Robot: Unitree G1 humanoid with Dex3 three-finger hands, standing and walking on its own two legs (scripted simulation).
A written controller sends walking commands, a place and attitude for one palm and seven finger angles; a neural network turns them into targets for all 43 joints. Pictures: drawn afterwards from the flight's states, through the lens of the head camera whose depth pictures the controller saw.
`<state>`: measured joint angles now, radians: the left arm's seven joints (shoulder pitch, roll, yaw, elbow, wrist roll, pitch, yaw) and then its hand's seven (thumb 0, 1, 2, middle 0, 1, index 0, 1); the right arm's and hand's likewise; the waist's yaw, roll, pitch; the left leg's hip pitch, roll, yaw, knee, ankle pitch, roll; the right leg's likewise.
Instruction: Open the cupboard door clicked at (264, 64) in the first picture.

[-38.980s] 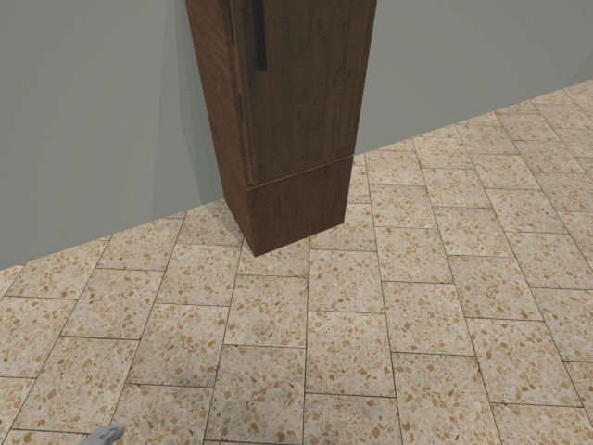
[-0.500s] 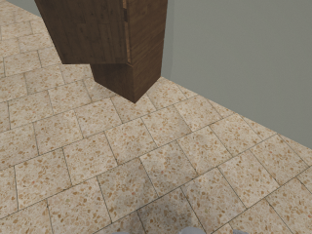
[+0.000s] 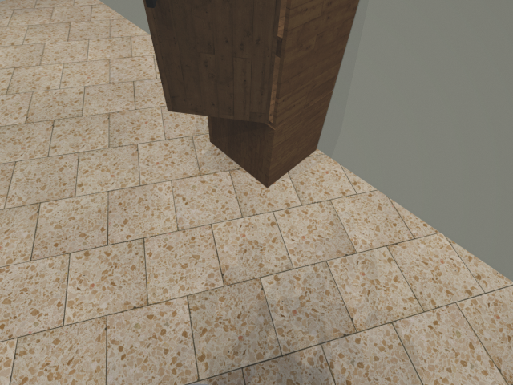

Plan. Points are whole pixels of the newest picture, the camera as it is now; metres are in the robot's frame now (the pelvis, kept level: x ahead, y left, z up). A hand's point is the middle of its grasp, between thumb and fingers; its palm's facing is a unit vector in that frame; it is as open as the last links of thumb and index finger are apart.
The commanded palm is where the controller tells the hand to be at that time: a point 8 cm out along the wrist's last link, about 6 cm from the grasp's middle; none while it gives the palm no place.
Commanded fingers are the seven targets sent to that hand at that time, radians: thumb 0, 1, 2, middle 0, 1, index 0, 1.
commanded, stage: take the last steps up to it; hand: left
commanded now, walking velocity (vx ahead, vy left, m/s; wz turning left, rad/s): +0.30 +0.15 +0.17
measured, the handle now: out of the picture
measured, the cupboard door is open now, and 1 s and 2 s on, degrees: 38 38 38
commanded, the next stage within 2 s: come to a stop and stand still in 1.06 s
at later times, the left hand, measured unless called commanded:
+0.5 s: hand (162, 288) +0.29 +0.21 -0.15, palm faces +0.03 -0.97 -0.22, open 7.4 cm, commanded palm none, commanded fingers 0.00 0.90 0.90 -0.20 -0.30 -0.20 -0.30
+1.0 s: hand (112, 286) +0.29 +0.32 -0.18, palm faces +0.12 -0.98 -0.18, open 7.3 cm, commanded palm none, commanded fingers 0.00 0.90 0.90 -0.20 -0.30 -0.20 -0.30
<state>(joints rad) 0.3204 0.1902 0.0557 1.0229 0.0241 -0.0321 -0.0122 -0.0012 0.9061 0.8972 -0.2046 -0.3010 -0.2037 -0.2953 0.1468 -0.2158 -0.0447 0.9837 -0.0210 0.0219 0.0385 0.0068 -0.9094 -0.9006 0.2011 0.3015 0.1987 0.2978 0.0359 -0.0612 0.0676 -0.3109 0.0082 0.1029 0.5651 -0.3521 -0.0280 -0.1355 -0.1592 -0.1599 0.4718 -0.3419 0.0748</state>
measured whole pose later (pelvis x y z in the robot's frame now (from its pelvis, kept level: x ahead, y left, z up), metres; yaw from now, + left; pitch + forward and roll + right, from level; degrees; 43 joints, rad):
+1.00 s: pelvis +0.34 +0.14 +0.00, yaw +3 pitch +0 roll +0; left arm 0.33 0.21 0.06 1.12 0.02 0.00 -0.01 0.00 0.92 0.90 -0.20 -0.30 -0.20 -0.29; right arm 0.21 -0.16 -0.03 0.98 -0.04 -0.07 0.00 0.00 -0.91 -0.90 0.20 0.30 0.20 0.30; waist 0.03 -0.05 0.03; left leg -0.28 0.02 0.15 0.52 -0.24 0.04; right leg -0.40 -0.12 -0.08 1.10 -0.43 -0.01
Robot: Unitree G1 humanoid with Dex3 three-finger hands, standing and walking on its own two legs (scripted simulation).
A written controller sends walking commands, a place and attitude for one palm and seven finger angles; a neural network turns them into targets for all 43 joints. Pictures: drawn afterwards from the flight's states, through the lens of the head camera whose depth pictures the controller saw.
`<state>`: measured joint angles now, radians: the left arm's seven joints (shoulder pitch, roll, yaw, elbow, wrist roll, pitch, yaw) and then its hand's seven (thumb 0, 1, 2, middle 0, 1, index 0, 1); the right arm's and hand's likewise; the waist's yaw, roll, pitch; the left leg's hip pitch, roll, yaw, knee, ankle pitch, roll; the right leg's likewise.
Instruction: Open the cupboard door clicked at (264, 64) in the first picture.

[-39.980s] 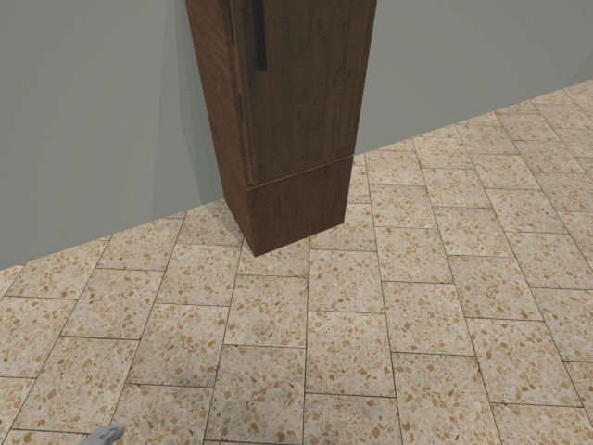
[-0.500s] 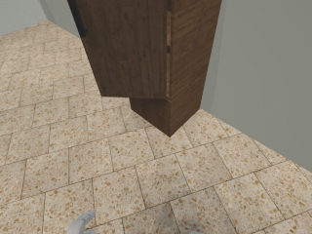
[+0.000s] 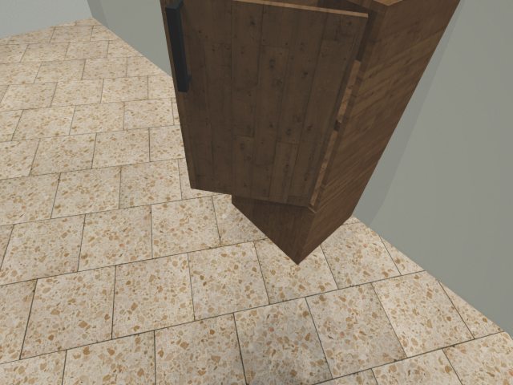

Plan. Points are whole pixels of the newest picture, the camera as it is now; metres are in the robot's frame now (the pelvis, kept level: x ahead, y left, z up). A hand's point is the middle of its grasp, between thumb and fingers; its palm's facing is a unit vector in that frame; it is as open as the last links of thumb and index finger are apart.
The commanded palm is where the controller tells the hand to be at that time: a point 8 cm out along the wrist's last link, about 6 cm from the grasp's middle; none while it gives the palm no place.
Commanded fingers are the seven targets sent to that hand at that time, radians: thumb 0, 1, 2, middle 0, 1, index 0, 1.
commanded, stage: take the last steps up to it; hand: left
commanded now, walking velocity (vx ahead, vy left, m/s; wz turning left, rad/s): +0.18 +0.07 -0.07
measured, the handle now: (181, 48) +0.71 +0.23 +0.15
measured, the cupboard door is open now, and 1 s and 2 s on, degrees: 38 38 38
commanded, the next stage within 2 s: come to a stop and stand still in 0.06 s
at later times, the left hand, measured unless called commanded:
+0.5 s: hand (164, 338) +0.22 +0.19 -0.18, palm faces +0.00 -0.99 -0.16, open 7.3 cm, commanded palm none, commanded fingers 0.00 0.90 0.90 -0.20 -0.30 -0.20 -0.30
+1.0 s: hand out of the picture +0.12 +0.20 -0.17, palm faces +0.00 -0.97 -0.24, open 7.4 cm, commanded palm none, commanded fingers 0.00 0.90 0.90 -0.20 -0.30 -0.20 -0.30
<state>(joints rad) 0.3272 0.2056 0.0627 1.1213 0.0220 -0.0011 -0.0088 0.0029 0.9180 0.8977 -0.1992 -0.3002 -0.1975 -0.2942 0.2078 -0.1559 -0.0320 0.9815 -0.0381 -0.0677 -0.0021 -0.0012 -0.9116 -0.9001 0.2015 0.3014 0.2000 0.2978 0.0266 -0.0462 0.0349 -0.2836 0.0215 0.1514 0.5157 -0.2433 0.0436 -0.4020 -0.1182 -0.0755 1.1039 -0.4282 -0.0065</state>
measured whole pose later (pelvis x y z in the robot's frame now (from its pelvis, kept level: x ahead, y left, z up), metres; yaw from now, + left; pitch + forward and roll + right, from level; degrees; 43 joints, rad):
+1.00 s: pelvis +0.10 +0.02 +0.00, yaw +0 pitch +1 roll +0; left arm 0.25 0.17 0.00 1.07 0.01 -0.01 0.05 0.00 0.91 0.90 -0.20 -0.30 -0.20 -0.29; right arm 0.22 -0.18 -0.02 1.05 -0.01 0.00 -0.02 0.00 -0.92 -0.90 0.20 0.30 0.20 0.30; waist -0.01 0.03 0.03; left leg -0.21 0.03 0.11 0.48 -0.28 0.01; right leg -0.19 -0.01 -0.02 0.47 -0.29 0.00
